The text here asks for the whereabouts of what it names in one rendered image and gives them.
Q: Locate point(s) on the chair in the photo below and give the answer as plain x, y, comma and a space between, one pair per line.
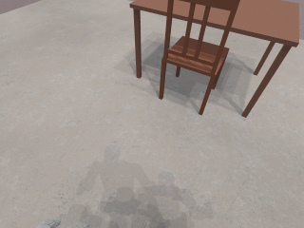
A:
196, 55

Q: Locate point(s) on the table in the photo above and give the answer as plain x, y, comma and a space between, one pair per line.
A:
276, 21

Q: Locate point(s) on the left robot hand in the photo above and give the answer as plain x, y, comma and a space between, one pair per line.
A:
50, 223

